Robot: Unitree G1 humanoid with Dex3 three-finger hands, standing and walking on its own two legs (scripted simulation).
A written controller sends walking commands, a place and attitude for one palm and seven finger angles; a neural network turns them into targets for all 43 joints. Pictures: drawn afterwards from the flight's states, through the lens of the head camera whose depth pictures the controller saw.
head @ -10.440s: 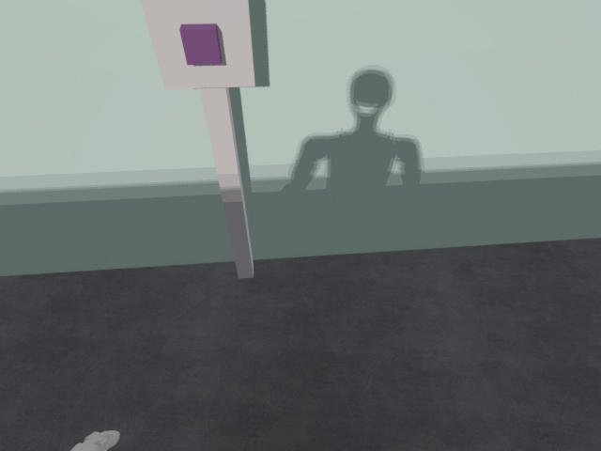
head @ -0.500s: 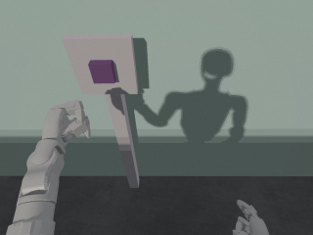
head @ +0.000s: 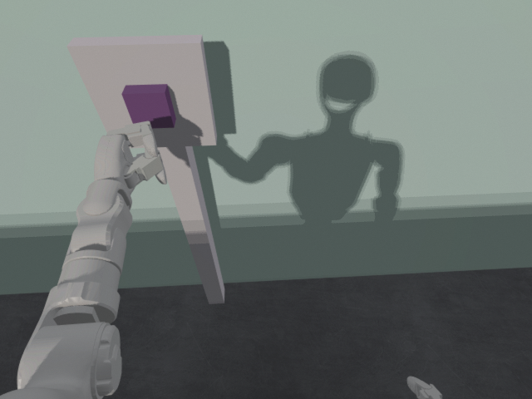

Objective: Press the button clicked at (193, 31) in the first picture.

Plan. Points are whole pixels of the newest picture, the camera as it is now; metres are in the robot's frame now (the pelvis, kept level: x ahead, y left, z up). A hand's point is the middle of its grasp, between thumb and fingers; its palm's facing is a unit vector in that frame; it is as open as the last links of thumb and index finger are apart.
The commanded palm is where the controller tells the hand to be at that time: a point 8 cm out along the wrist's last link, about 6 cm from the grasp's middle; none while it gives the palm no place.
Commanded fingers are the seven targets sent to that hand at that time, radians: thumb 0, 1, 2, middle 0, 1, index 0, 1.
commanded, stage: aim a knuckle at the button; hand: left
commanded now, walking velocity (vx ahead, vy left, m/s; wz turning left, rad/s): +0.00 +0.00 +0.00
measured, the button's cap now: (151, 105) +0.54 +0.21 +0.16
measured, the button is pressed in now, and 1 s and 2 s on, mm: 0 0 13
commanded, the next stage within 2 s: press the button with the knuckle in 0.80 s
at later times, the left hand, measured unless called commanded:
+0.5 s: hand (158, 155) +0.45 +0.18 +0.13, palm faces +0.11 -0.99 -0.01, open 3.1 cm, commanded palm +0.42 +0.23 +0.13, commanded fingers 0.00 0.90 0.90 -1.30 -1.50 -1.30 -1.50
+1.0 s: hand (162, 149) +0.46 +0.18 +0.14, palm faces +0.09 -1.00 +0.01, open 3.1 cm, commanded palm +0.44 +0.23 +0.13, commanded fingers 0.00 0.90 0.90 -1.30 -1.50 -1.30 -1.50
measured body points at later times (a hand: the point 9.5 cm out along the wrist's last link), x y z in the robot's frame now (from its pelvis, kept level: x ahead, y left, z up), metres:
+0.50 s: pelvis +0.01 +0.00 +0.00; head +0.04 -0.01 +0.45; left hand +0.44 +0.24 +0.14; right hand +0.06 -0.27 -0.12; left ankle +0.04 +0.11 -0.73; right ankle -0.02 -0.09 -0.73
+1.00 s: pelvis +0.00 +0.00 -0.01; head +0.04 +0.00 +0.44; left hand +0.45 +0.23 +0.14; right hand +0.09 -0.26 -0.12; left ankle +0.04 +0.11 -0.73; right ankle -0.02 -0.09 -0.73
